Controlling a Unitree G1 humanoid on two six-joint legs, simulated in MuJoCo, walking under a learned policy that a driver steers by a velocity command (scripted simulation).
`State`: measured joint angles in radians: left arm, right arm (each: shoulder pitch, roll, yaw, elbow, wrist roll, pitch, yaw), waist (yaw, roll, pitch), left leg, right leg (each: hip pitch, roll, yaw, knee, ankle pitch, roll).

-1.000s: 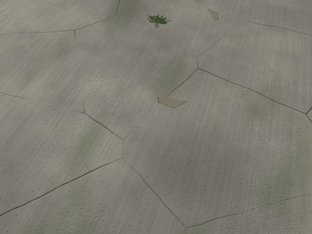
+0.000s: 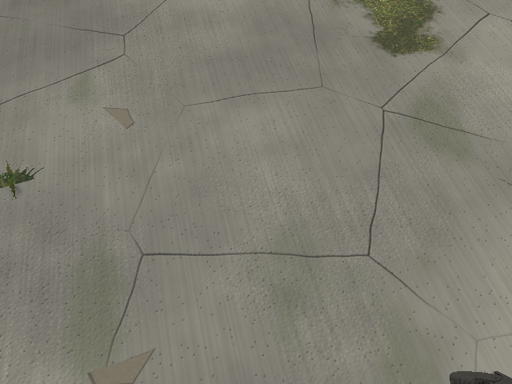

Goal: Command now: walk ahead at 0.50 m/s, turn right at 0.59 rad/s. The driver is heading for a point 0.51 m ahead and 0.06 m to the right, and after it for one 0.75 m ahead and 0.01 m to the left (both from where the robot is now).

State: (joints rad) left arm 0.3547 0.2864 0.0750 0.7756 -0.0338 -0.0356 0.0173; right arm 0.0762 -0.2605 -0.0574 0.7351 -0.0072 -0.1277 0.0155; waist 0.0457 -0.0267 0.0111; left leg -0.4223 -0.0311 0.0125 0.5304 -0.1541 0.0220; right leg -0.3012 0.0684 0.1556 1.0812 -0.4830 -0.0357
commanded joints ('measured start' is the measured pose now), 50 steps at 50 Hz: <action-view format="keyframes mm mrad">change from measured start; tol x32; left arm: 1 -76 138 29 -116 12 -14 -1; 50 20 109 5 -89 48 -26 18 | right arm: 1 139 -106 -32 -16 -3 17 -7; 44 -94 -81 7 -98 30 38 49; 50 361 -322 -90 -56 15 56 25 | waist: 1 -101 100 -49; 20 -43 132 -15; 23 3 -250 -258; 44 45 -11 74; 50 -155 148 -306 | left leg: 1 424 341 -416 -269 -147 160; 16 433 305 107 -358 239 121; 21 450 285 212 82 807 58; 22 226 249 216 366 594 14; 23 -250 63 161 737 -368 -49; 24 -372 19 -83 874 -458 -40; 38 -230 149 -40 202 304 -43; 45 -310 86 -2 45 150 30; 49 207 -23 48 8 91 132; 50 611 222 -353 21 117 280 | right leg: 1 -462 -132 -16 188 104 18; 21 30 -10 -279 -520 332 -111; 24 749 -410 687 -757 103 -399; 30 165 -276 147 -847 583 -257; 39 171 -242 -138 -953 527 -163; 48 428 -294 -246 -541 1263 -77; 50 -71 -152 -291 71 757 24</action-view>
